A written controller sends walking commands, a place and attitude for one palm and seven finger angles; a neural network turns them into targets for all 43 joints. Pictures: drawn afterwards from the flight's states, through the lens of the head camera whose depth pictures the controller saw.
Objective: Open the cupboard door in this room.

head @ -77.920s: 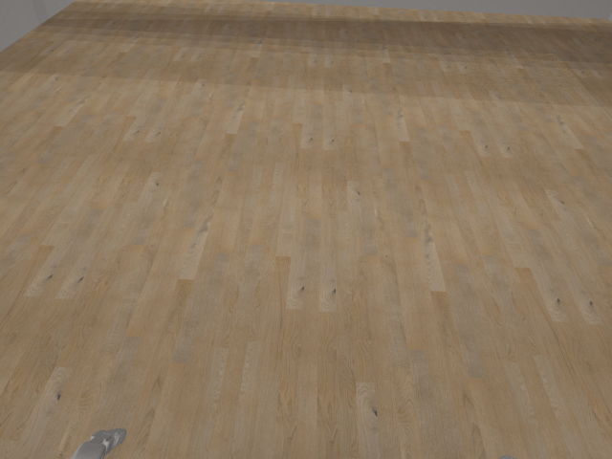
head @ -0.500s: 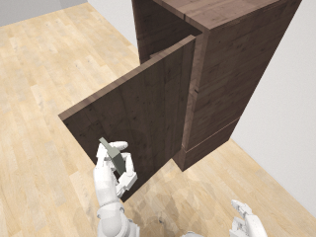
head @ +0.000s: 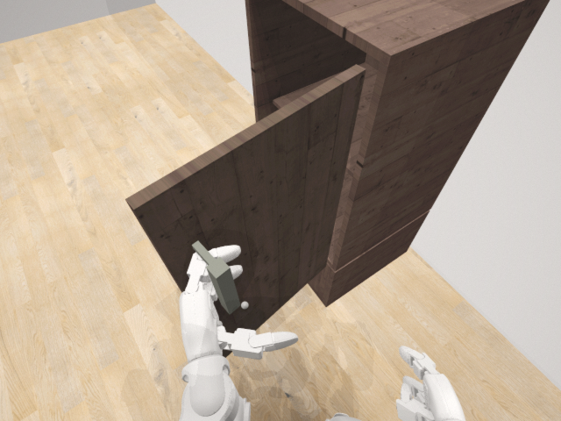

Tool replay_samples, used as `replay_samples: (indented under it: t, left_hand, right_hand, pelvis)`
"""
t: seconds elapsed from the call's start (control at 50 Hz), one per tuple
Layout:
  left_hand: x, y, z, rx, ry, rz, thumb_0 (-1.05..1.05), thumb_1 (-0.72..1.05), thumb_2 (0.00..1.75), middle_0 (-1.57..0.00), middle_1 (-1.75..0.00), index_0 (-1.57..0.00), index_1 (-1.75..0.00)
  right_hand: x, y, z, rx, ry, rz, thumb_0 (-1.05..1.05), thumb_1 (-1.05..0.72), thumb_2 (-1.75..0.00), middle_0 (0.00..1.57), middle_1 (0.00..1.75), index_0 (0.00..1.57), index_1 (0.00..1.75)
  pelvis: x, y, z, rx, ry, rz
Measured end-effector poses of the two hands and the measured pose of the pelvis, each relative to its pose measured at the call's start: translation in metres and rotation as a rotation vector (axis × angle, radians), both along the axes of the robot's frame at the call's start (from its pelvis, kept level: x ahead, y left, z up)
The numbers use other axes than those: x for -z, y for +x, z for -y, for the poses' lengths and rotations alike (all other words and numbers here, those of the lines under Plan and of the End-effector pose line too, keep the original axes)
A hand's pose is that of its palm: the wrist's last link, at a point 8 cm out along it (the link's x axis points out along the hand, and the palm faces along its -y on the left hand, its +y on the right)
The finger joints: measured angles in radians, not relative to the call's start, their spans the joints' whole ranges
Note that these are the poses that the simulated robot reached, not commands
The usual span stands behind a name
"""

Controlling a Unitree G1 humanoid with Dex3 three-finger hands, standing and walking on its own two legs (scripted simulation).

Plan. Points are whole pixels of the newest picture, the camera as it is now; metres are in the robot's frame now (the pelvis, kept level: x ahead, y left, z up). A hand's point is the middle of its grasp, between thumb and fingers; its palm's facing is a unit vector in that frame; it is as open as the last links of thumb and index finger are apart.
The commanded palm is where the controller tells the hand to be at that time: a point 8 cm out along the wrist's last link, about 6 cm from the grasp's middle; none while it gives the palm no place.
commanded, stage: open thumb and fingers to let go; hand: left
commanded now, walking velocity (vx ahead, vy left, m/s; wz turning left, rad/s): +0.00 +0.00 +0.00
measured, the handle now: (216, 278) +0.31 +0.11 +0.04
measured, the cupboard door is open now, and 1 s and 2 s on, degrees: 99 100 100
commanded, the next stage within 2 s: slide the hand sideways off the handle in 0.22 s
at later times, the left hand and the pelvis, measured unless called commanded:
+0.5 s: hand (239, 325) +0.24 +0.07 +0.04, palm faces -0.14 -0.99 -0.05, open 16.0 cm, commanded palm +0.22 +0.10 +0.04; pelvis -0.02 +0.02 -0.01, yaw +0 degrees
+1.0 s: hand (217, 360) +0.20 +0.09 +0.04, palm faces -0.09 -1.00 +0.03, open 16.3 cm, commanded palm +0.17 +0.14 +0.04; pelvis +0.00 +0.04 -0.02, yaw -1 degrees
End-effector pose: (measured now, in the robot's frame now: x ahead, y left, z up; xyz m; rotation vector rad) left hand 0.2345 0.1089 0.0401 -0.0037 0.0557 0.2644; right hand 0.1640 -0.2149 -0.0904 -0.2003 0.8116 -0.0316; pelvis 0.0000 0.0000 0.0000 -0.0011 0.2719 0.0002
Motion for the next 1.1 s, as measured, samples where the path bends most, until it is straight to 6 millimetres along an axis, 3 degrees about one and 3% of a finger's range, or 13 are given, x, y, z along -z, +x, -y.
replay_samples:
  t: [0.16, 0.26, 0.36, 0.52, 0.68, 0.9, 1.1]
  left_hand:
    - [0.000, 0.002, -0.002, 0.018, 0.015, -0.004, 0.00, -0.47, 0.31, -0.24, -0.81, -0.30, -0.81]
    - [-0.001, 0.001, -0.002, 0.030, 0.009, -0.009, -0.01, -0.49, 0.31, -0.30, -0.65, -0.32, -0.67]
    - [0.000, 0.000, -0.003, 0.042, 0.021, -0.005, -0.01, -0.49, 0.30, -0.35, -0.57, -0.36, -0.60]
    - [0.001, -0.005, -0.016, 0.428, 0.040, 0.040, -0.01, -0.49, 0.30, -0.24, -0.40, -0.16, -0.41]
    - [-0.003, -0.010, -0.014, 0.380, -0.070, 0.010, -0.01, -0.50, 0.30, -0.11, -0.35, -0.18, -0.35]
    - [-0.006, -0.043, -0.027, 0.368, -0.039, 0.017, -0.01, -0.49, 0.30, -0.11, -0.32, -0.16, -0.31]
    - [-0.006, -0.055, -0.038, 0.360, -0.042, 0.027, -0.01, -0.50, 0.30, -0.14, -0.30, -0.15, -0.30]
  right_hand:
    - [-0.002, -0.004, -0.010, 0.001, 0.005, 0.014, 0.02, -0.91, -0.90, 0.20, 0.30, 0.20, 0.30]
    - [-0.003, -0.004, -0.017, -0.008, 0.013, 0.023, 0.02, -0.91, -0.90, 0.20, 0.30, 0.20, 0.30]
    - [-0.003, -0.005, -0.021, -0.023, 0.018, 0.031, 0.02, -0.91, -0.90, 0.20, 0.30, 0.20, 0.30]
    - [0.004, -0.018, -0.015, 0.012, 0.012, 0.028, 0.02, -0.91, -0.90, 0.20, 0.30, 0.20, 0.30]
    - [-0.004, -0.028, -0.018, 0.062, 0.018, 0.033, 0.02, -0.91, -0.90, 0.20, 0.30, 0.20, 0.30]
    - [-0.008, -0.004, -0.030, 0.019, 0.023, 0.060, 0.02, -0.91, -0.90, 0.20, 0.30, 0.20, 0.30]
    - [-0.004, 0.019, -0.040, -0.018, 0.039, 0.112, 0.02, -0.91, -0.90, 0.20, 0.30, 0.20, 0.30]
  pelvis:
    - [0.001, -0.003, -0.008, 0.004, -0.012, 0.005]
    - [0.001, -0.006, -0.011, 0.003, -0.017, 0.011]
    - [0.002, -0.010, -0.013, -0.001, -0.021, 0.014]
    - [0.009, -0.018, -0.021, -0.005, -0.025, 0.013]
    - [0.006, -0.012, -0.031, 0.022, -0.020, 0.009]
    - [0.012, -0.001, -0.035, 0.024, -0.023, -0.008]
    - [0.019, -0.004, -0.034, 0.013, -0.026, -0.025]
